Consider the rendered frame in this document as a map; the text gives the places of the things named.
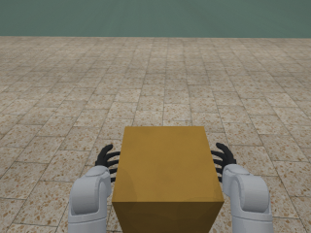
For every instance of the left robot forearm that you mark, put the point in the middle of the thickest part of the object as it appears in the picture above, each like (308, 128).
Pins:
(87, 209)

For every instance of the right robot forearm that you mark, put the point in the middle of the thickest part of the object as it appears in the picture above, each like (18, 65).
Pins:
(250, 204)

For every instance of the carton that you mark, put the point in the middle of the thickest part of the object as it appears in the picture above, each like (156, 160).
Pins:
(166, 181)

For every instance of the right robot hand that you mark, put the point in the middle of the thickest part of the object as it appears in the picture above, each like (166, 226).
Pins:
(227, 158)

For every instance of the left robot hand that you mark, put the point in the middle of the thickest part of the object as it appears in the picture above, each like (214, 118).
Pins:
(102, 160)

